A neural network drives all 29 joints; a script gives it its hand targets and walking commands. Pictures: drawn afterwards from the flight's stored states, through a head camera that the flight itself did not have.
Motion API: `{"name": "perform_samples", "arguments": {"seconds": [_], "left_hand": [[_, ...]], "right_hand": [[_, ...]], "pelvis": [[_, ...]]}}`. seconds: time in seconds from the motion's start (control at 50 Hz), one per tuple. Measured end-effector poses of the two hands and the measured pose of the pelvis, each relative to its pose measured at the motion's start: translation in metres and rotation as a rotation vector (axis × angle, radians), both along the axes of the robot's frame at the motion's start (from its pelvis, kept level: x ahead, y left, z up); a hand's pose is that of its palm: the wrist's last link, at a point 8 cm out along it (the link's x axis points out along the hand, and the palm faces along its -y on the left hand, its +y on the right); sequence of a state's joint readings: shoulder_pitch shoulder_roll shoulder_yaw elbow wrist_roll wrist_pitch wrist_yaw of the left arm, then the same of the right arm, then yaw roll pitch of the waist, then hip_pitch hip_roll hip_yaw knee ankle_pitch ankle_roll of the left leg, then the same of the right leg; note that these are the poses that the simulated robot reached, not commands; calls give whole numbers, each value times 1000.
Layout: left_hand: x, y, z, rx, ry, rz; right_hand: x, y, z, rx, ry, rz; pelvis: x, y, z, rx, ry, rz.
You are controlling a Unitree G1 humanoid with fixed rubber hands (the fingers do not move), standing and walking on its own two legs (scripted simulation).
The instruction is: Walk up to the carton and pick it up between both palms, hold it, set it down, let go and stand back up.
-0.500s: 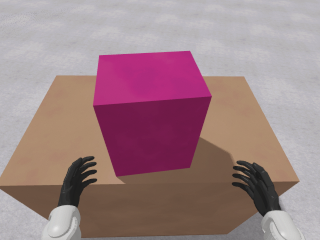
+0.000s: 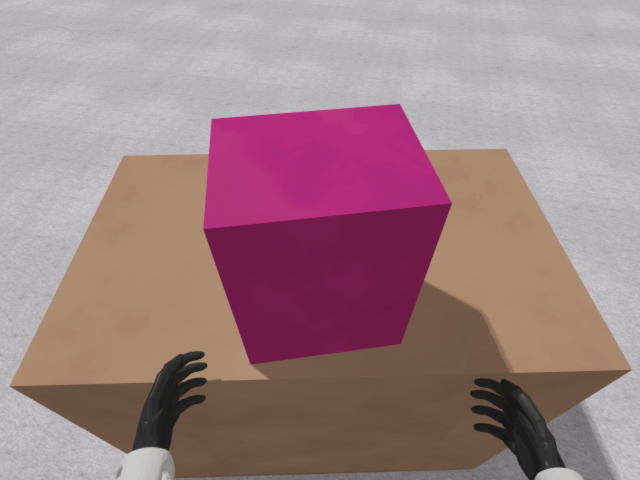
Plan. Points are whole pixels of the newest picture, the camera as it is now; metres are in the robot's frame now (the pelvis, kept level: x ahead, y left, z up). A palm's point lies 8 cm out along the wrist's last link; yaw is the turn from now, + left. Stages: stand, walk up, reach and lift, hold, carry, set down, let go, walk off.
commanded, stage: set down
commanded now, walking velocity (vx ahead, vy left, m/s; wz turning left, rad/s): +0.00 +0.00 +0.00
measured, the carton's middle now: (318, 245) +0.37 +0.06 +0.09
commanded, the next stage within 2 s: let go in 1.26 s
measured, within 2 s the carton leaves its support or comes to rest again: neither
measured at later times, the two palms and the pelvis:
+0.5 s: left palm (152, 425) +0.16 +0.22 +0.01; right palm (515, 461) +0.17 -0.21 -0.06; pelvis -0.02 -0.01 +0.00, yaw +3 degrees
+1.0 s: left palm (155, 414) +0.17 +0.22 +0.02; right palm (512, 460) +0.18 -0.21 -0.07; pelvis -0.04 -0.03 -0.01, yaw +6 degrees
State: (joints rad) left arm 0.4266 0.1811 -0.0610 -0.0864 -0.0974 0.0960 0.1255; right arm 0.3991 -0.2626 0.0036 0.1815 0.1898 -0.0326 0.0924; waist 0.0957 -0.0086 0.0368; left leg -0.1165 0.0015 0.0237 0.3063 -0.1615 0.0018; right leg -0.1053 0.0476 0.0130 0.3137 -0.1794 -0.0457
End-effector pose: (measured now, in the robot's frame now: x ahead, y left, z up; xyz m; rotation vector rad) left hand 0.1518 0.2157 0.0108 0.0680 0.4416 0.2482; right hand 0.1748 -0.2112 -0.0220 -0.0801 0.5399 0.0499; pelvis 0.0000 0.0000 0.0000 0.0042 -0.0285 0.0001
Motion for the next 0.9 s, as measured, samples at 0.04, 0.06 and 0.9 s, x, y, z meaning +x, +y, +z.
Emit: {"name": "perform_samples", "arguments": {"seconds": [0.04,0.06,0.9], "left_hand": [[0,1,0,0,-2,-4],[0,1,0,1,-2,-8],[12,9,5,-5,50,-61]], "right_hand": [[2,2,-6,-3,13,5],[3,3,-9,-6,19,7],[10,14,-46,-116,157,36]], "pelvis": [[0,0,0,1,-2,3],[1,0,0,1,-3,5],[-33,-24,-7,28,-117,114]]}}
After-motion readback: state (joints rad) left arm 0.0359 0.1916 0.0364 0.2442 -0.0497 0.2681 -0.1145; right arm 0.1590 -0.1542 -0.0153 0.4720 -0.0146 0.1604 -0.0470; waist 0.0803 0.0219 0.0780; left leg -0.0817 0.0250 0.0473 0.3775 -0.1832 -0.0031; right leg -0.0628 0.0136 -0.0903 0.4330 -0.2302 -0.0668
